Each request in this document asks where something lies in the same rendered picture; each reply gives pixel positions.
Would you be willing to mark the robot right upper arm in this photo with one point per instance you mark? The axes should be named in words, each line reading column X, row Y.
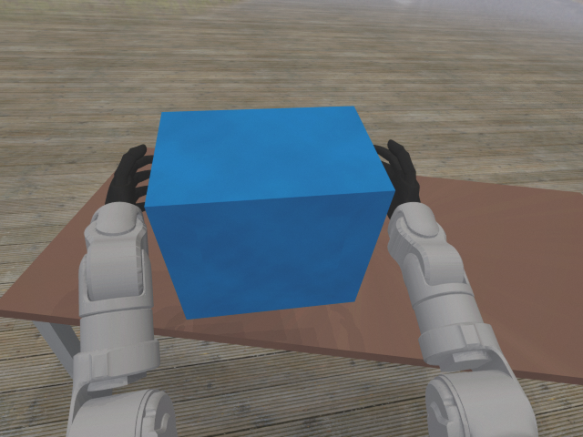
column 477, row 404

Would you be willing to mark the robot right hand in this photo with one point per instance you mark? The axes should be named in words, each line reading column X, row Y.
column 402, row 174

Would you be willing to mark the robot right forearm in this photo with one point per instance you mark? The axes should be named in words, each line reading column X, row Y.
column 453, row 334

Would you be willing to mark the table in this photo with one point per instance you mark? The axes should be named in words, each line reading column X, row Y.
column 522, row 250

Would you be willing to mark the carton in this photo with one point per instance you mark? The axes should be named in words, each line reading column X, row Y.
column 265, row 209

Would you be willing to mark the robot left forearm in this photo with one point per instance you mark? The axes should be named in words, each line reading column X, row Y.
column 117, row 345

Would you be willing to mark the robot left upper arm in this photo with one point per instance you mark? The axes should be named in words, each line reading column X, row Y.
column 146, row 413

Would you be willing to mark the robot left hand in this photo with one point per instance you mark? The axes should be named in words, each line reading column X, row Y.
column 123, row 185

